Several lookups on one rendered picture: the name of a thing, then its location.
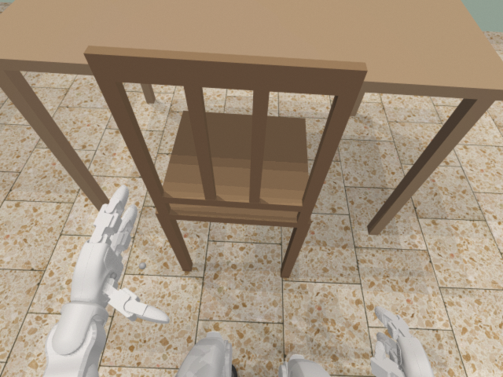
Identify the right robot thigh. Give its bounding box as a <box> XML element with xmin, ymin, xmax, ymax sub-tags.
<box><xmin>278</xmin><ymin>359</ymin><xmax>331</xmax><ymax>377</ymax></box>

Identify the table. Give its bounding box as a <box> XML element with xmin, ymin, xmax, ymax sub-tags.
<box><xmin>0</xmin><ymin>0</ymin><xmax>503</xmax><ymax>236</ymax></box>

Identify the robot left forearm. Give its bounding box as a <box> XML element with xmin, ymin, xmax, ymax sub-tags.
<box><xmin>42</xmin><ymin>301</ymin><xmax>109</xmax><ymax>377</ymax></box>

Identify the chair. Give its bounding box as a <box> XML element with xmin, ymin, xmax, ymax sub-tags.
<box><xmin>83</xmin><ymin>46</ymin><xmax>368</xmax><ymax>278</ymax></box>

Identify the robot thigh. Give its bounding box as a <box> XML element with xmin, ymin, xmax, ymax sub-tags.
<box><xmin>278</xmin><ymin>359</ymin><xmax>331</xmax><ymax>377</ymax></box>
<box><xmin>175</xmin><ymin>337</ymin><xmax>233</xmax><ymax>377</ymax></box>

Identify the robot left hand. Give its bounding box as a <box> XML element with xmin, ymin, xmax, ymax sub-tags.
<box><xmin>70</xmin><ymin>185</ymin><xmax>170</xmax><ymax>324</ymax></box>

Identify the robot right hand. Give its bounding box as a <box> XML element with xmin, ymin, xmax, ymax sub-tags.
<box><xmin>370</xmin><ymin>306</ymin><xmax>435</xmax><ymax>377</ymax></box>

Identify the left robot thigh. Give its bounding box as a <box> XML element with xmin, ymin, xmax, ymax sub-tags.
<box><xmin>175</xmin><ymin>337</ymin><xmax>233</xmax><ymax>377</ymax></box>

